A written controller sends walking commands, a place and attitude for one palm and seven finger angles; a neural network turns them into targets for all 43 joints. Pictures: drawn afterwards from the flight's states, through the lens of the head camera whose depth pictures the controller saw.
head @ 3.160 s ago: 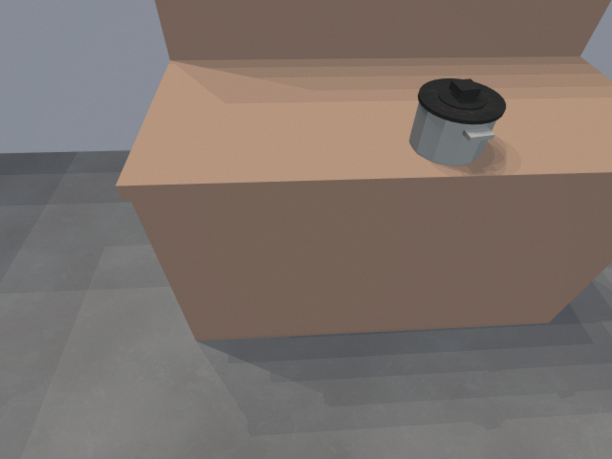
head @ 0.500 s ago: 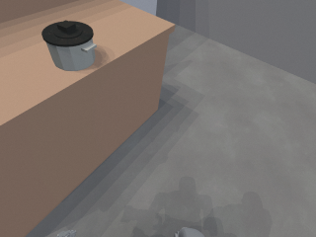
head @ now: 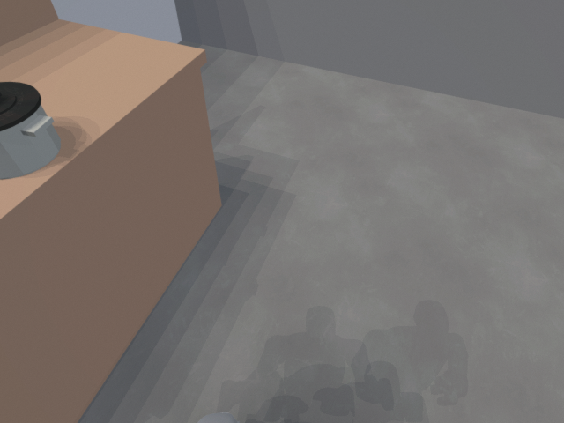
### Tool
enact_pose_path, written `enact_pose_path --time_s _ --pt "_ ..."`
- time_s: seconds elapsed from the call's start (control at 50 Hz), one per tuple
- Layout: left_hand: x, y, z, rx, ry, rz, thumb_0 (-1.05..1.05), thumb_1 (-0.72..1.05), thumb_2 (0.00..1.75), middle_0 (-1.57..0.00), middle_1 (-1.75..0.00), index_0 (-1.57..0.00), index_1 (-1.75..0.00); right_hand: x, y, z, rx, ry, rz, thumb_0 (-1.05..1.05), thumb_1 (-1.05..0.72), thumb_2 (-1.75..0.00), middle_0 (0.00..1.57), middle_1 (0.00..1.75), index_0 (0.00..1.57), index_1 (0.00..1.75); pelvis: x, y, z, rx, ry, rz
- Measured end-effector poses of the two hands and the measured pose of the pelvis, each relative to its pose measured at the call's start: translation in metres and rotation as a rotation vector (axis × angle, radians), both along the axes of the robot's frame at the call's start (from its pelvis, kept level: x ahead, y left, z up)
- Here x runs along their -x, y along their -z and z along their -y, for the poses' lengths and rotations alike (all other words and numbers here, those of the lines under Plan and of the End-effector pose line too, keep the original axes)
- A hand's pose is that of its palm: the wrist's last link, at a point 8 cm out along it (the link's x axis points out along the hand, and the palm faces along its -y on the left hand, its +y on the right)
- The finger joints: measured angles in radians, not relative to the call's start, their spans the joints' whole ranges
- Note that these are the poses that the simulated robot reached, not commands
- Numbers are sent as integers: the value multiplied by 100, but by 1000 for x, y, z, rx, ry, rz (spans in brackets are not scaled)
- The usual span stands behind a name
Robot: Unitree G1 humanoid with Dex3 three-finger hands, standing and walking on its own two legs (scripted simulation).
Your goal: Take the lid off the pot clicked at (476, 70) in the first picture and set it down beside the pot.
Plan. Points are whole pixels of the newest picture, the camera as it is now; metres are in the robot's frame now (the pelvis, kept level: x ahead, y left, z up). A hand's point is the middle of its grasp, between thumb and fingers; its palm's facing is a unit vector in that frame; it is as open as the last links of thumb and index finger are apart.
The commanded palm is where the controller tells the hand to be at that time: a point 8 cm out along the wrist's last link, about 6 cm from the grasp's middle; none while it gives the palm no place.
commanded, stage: walk to a spot facing it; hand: left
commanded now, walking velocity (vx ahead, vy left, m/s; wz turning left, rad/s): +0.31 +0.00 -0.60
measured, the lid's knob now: out of the picture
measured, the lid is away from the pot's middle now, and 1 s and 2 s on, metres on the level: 0.00 0.00 0.00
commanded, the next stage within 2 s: turn to face it in 1.34 s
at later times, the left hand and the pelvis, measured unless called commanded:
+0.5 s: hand (204, 339) +0.29 +0.16 -0.17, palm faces -0.36 -0.93 -0.12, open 7.4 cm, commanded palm none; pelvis +0.12 +0.03 +0.01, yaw -19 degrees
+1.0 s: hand (257, 269) +0.44 +0.08 -0.17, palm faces -0.40 -0.89 -0.23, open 7.2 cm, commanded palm none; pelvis +0.30 -0.07 +0.00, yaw -28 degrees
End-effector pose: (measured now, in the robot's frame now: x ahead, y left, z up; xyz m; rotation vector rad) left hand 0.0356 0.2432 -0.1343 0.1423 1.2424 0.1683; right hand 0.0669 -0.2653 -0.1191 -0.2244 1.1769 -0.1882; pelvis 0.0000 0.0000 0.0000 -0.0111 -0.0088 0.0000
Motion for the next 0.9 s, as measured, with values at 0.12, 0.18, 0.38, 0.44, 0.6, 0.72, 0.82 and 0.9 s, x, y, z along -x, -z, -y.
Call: enact_pose_path --time_s 0.12,0.18,0.38,0.44,0.6,0.72,0.82,0.9 --pt "-4 23 -30 32 31 -84 1 90 90 -21 -30 -20 -30 -33 -12 -29 46 19 140 0 -91 -90 20 30 20 29 -20 10 -29 17 88 -6" --pt "-30 21 -42 40 84 -98 1 91 90 -21 -30 -20 -30 -23 -17 -45 45 61 131 0 -91 -90 20 30 20 29 -32 4 -37 22 130 1" --pt "-167 4 -28 58 271 3 1 91 90 -20 -30 -20 -30 61 -15 -94 -34 320 -135 0 -91 -90 20 30 20 29 -85 -12 -41 29 266 -10" --pt "-213 4 -4 71 345 19 1 91 90 -20 -30 -20 -30 85 -13 -108 -63 404 -227 0 -91 -90 20 30 20 29 -103 -11 -35 26 301 -12" --pt "-347 7 104 122 562 117 1 91 90 -20 -30 -19 -30 121 -13 -138 -169 602 -468 0 -91 -90 20 30 20 29 -160 2 0 18 377 -22" --pt "-420 14 173 134 598 259 1 91 90 -20 -30 -20 -30 94 10 -116 -243 671 -549 1 -90 -90 20 30 20 29 -208 26 47 3 401 -6" --pt "-414 12 167 76 586 145 0 91 90 -20 -30 -20 -30 -6 26 -45 -170 635 -317 1 -91 -90 20 30 20 29 -237 13 62 18 440 2" --pt "-418 4 143 12 524 98 -2 95 90 -21 -30 -20 -30 -98 22 7 -114 568 -100 1 -91 -90 20 30 20 29 -263 4 70 16 461 -6"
